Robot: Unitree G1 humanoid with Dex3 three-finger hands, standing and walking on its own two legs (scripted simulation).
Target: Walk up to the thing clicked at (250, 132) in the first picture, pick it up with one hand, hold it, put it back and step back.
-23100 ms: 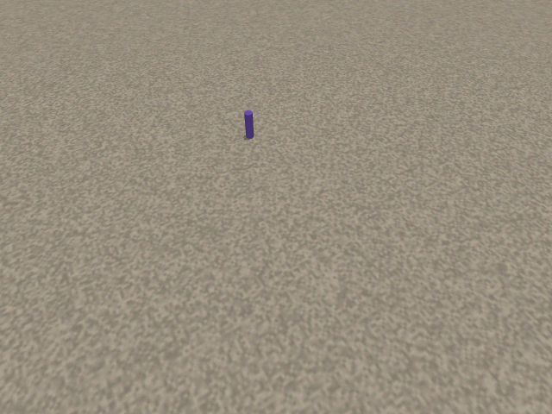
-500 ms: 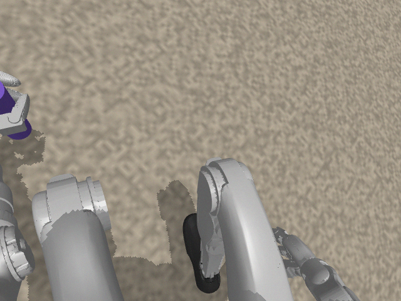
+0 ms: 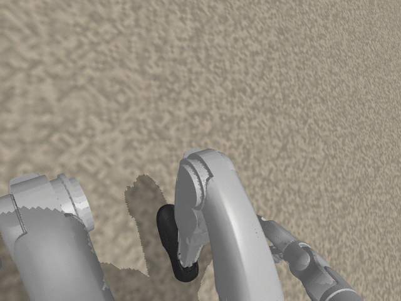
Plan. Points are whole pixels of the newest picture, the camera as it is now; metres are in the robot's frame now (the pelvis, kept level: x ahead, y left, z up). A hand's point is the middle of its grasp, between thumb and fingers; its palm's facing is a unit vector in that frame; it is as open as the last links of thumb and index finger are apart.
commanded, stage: lower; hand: left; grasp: from the side
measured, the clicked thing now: out of the picture +0.44 +0.32 -0.18
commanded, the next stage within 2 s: loosen in 0.38 s
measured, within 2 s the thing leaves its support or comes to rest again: rests again in 0.66 s
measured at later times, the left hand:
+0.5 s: hand out of the picture +0.44 +0.31 -0.17, palm faces +0.32 -0.95 -0.01, open 5.9 cm
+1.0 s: hand out of the picture +0.45 +0.31 -0.16, palm faces +0.32 -0.95 +0.01, open 12.6 cm
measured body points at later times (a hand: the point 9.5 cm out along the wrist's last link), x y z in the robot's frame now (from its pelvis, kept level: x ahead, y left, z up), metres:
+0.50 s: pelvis -0.01 +0.01 +0.00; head +0.22 +0.20 +0.33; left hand +0.42 +0.35 -0.16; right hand +0.17 -0.23 -0.04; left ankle +0.08 +0.14 -0.26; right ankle +0.11 -0.12 -0.26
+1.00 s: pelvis -0.01 +0.01 +0.00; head +0.22 +0.20 +0.33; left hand +0.42 +0.36 -0.16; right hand +0.16 -0.23 -0.03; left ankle +0.08 +0.14 -0.26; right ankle +0.11 -0.12 -0.26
